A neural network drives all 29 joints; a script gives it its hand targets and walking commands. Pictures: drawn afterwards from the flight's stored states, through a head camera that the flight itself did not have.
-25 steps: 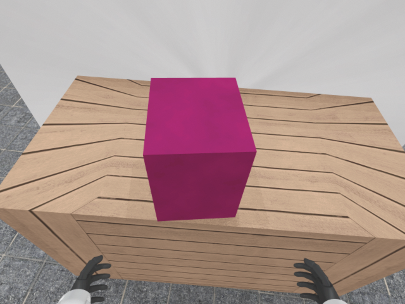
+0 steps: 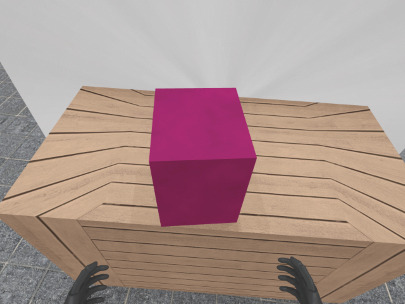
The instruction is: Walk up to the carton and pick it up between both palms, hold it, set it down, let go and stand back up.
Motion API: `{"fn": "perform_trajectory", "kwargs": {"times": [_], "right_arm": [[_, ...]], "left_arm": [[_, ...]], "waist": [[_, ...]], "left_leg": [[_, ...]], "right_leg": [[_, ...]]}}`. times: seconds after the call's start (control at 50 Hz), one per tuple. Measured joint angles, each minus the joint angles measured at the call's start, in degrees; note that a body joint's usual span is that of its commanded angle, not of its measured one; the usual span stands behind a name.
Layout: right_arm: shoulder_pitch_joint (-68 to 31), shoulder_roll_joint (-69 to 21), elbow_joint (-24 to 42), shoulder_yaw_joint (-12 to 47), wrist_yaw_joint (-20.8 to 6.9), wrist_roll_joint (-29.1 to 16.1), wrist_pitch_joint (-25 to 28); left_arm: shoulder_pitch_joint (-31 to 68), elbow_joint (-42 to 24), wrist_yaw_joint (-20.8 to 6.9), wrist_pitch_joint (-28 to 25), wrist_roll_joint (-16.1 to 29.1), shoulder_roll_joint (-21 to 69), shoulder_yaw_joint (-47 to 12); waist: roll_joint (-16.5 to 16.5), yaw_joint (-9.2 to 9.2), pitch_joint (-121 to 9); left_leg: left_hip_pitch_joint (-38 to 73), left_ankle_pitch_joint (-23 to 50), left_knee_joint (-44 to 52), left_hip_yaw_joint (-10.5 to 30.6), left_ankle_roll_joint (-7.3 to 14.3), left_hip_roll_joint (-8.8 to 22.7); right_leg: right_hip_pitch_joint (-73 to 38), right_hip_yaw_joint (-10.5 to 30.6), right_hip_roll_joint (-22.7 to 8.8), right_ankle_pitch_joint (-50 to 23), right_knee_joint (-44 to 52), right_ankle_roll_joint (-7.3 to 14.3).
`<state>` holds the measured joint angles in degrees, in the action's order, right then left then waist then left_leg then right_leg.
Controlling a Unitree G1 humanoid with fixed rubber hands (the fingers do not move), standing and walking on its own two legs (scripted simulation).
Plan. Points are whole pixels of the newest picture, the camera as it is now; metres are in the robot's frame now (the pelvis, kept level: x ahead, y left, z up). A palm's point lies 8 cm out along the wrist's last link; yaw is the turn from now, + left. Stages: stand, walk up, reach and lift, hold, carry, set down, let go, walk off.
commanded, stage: reach and lift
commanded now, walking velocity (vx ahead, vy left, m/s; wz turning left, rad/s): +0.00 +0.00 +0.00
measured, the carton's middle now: (197, 158) +0.45 +0.03 +0.01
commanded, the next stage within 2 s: none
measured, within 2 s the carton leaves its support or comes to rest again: neither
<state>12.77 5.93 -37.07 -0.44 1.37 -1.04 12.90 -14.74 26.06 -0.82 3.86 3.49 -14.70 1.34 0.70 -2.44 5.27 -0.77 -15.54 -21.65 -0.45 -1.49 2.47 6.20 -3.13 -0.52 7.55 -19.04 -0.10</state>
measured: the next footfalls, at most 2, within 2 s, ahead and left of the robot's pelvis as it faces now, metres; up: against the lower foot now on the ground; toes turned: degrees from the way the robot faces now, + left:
none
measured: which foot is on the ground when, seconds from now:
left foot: down 0.00-1.00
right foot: down 0.00-1.00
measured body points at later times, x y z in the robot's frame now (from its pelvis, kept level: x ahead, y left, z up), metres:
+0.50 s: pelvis +0.00 +0.00 +0.00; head -0.01 +0.01 +0.45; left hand +0.19 +0.23 -0.04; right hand +0.21 -0.19 -0.04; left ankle -0.04 +0.13 -0.75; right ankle +0.04 -0.12 -0.75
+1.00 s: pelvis +0.01 +0.00 +0.00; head +0.02 +0.02 +0.45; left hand +0.26 +0.23 -0.01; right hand +0.28 -0.16 -0.01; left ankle -0.03 +0.13 -0.75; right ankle +0.04 -0.12 -0.75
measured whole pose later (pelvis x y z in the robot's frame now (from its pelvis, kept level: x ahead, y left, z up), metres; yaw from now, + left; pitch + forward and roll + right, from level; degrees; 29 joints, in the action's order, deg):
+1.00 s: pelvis +0.01 +0.00 +0.00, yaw +0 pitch -3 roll -1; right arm 1.2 5.4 -29.9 2.7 4.3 -10.8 16.5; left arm -1.4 24.5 3.9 -9.4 10.5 -12.0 -2.5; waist 0.4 -3.1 4.2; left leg -4.5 -18.0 -25.6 0.1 -1.4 2.5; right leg 9.6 -3.6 -0.7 10.0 -22.7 -0.2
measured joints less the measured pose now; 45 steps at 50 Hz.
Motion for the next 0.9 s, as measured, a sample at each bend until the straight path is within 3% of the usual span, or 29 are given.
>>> {"fn": "perform_trajectory", "kwargs": {"times": [0.2,0.34,0.52,0.7,0.9], "right_arm": [[1.9,-0.5,2.8,-2.0,-2.1,-1.0,-0.7],[2.2,0.1,5.5,-1.8,-2.1,-3.0,-0.2],[-0.5,-0.1,9.5,-0.7,-0.4,-4.4,1.9],[-5.3,-2.0,7.8,1.9,1.4,-5.9,5.0],[-8.3,-1.9,5.8,3.2,2.7,-7.3,5.7]], "left_arm": [[-0.6,-2.8,4.6,-2.8,0.8,2.7,-3.6],[0.4,-4.2,5.8,-5.0,2.5,2.9,-4.6],[3.4,-3.2,4.5,-10.2,4.9,1.8,-3.5],[7.6,0.4,2.5,-16.9,5.8,2.5,-3.1],[10.6,2.0,3.3,-16.8,5.8,3.2,-3.1]], "waist": [[1.0,-1.09,-0.7],[0.1,-1.04,-0.8],[-0.5,-1.26,-0.9],[-0.3,-0.98,-1.3],[-0.2,-0.80,-0.9]], "left_leg": [[0.5,-0.2,-0.5,-0.8,0.5,-0.4],[-0.3,-0.4,-1.0,-0.6,0.4,-0.5],[-0.5,-0.5,-0.9,-0.1,0.0,-0.3],[-1.5,-1.0,-1.6,0.7,-0.2,-0.2],[-2.7,-2.1,-3.1,0.6,0.0,-0.2]], "right_leg": [[-0.2,0.9,-0.3,0.0,-0.6,-0.1],[0.7,0.7,-0.5,0.5,-1.5,-0.2],[1.4,0.2,-0.3,1.3,-2.6,0.1],[2.1,-0.6,-0.3,2.3,-3.5,0.3],[3.0,-0.4,-0.3,2.9,-4.3,0.1]]}}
